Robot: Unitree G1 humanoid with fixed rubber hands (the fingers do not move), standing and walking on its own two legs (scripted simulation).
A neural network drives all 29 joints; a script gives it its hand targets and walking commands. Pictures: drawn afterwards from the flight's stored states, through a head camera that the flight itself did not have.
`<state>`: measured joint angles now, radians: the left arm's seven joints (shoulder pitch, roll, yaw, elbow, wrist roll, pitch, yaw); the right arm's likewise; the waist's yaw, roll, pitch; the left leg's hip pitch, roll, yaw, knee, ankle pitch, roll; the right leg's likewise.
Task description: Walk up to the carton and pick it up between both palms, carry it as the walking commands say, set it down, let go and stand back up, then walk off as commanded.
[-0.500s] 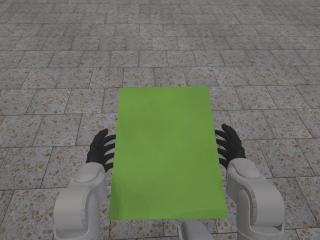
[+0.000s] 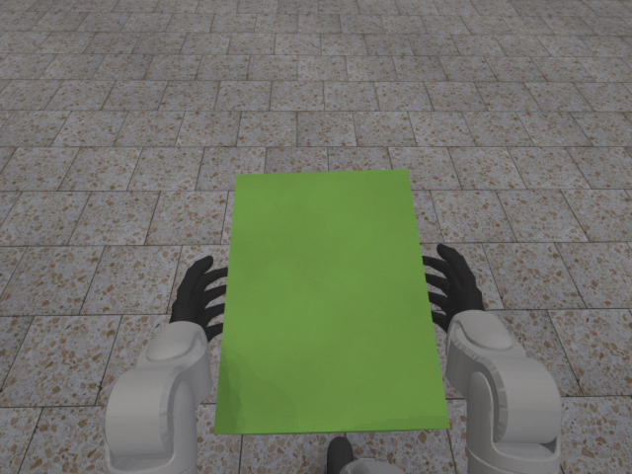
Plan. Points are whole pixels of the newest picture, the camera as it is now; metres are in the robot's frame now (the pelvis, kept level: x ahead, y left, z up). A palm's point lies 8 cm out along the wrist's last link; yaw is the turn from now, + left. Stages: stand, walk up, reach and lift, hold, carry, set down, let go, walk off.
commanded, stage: carry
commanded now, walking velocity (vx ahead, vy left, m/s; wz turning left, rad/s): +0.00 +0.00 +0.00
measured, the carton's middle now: (325, 316) +0.30 -0.01 +0.03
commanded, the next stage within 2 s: hold in 1.36 s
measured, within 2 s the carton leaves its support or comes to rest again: neither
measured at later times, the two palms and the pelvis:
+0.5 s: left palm (208, 422) +0.17 +0.10 +0.11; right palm (531, 428) +0.15 -0.18 +0.10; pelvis -0.09 -0.02 +0.01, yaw -4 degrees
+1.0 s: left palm out of the picture +0.13 +0.13 +0.10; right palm out of the picture +0.11 -0.15 +0.10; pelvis -0.13 +0.01 +0.00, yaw -4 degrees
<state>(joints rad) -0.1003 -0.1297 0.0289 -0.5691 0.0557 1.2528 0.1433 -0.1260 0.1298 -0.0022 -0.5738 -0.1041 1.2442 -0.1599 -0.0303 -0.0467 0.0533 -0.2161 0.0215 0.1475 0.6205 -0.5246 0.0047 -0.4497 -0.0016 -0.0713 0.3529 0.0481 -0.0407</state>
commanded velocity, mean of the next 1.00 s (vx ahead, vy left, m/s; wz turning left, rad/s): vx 0.00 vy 0.00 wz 0.00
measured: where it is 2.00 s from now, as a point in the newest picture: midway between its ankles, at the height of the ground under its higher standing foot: outside the picture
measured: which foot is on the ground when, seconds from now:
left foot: up 0.00-0.00, down 0.02-0.28, up 0.30-0.64, down 0.66-1.00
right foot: down 0.00-0.00, up 0.02-0.24, down 0.26-1.00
